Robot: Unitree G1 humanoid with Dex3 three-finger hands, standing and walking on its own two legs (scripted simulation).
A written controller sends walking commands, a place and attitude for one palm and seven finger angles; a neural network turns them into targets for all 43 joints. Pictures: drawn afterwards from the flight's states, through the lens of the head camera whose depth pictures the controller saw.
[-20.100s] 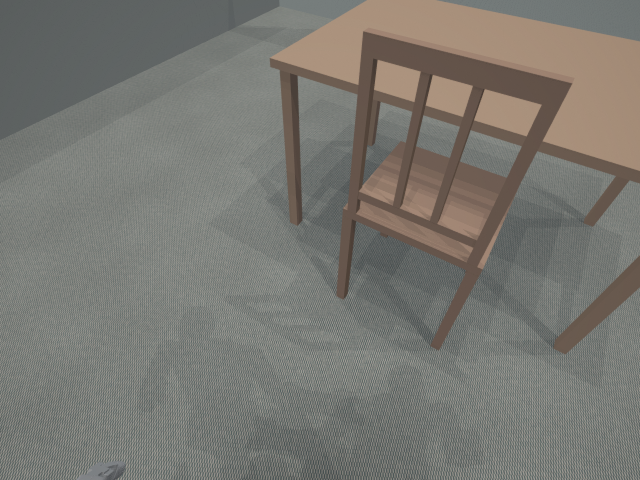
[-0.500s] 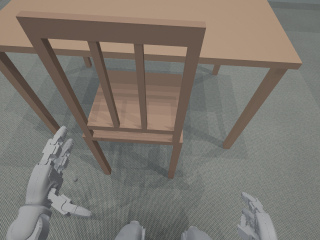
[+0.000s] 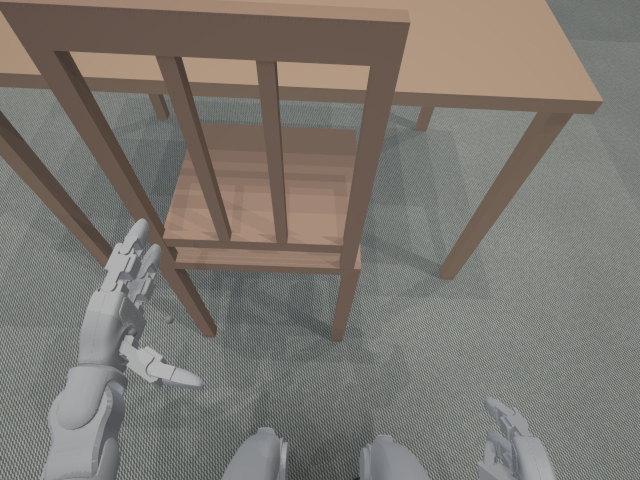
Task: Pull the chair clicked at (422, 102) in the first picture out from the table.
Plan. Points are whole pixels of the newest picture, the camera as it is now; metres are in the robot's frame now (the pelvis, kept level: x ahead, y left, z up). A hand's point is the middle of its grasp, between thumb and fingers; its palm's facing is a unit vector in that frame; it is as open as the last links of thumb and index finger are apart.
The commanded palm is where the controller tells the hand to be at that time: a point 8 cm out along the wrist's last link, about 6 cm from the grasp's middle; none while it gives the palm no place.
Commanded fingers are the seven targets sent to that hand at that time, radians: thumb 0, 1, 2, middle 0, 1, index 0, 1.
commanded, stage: aim the fingers beside a spindle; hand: left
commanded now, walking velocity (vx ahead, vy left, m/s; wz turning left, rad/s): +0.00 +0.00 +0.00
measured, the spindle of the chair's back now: (204, 168) +0.51 +0.19 +0.04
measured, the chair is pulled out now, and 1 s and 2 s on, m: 0.00 0.00 0.00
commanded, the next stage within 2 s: push the fingers through the gap in 1.36 s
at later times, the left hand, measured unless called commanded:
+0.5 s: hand (189, 289) +0.34 +0.18 +0.01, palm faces +0.00 -1.00 -0.03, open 16.9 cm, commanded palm +0.32 +0.23 +0.01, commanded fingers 0.00 -0.50 0.30 -0.06 -0.08 -0.06 -0.08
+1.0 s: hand (203, 275) +0.37 +0.17 -0.01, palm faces +0.02 -1.00 -0.04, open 16.9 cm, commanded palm +0.34 +0.22 +0.00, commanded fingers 0.00 -0.50 0.30 -0.06 -0.08 -0.06 -0.08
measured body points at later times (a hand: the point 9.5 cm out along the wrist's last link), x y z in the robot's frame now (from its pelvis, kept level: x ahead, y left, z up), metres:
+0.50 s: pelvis +0.00 +0.00 -0.01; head +0.10 +0.02 +0.43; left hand +0.33 +0.24 +0.01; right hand +0.14 -0.25 -0.11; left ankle +0.02 +0.09 -0.65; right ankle +0.02 -0.11 -0.65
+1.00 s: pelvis -0.01 +0.00 -0.02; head +0.11 +0.01 +0.41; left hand +0.36 +0.23 +0.00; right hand +0.11 -0.25 -0.14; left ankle +0.02 +0.09 -0.65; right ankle +0.02 -0.11 -0.65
